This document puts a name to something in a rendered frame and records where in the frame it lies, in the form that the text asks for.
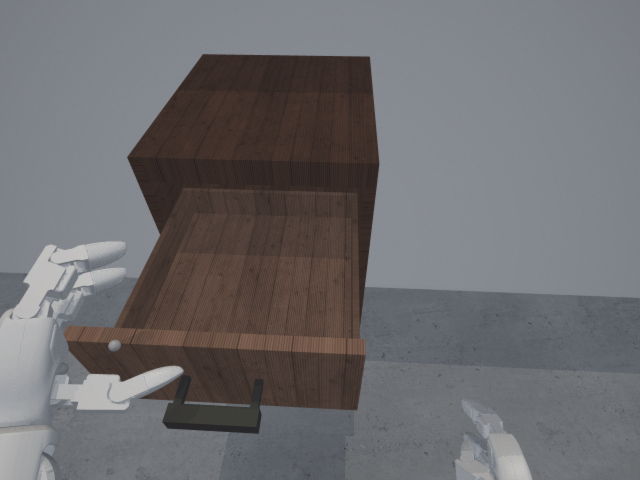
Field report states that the drawer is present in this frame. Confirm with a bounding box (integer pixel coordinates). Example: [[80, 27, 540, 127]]
[[63, 188, 366, 410]]

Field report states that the right robot hand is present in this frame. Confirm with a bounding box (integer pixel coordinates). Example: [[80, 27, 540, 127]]
[[455, 398, 532, 480]]

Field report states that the robot left forearm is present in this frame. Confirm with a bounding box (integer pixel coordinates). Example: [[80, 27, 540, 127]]
[[0, 425, 62, 480]]

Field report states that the handle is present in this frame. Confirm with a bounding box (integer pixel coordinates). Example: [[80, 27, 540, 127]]
[[162, 375, 264, 434]]

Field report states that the left robot hand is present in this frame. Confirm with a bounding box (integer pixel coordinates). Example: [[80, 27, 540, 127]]
[[0, 241, 184, 428]]

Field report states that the cabinet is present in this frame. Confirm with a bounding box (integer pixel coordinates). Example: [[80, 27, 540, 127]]
[[127, 54, 379, 323]]

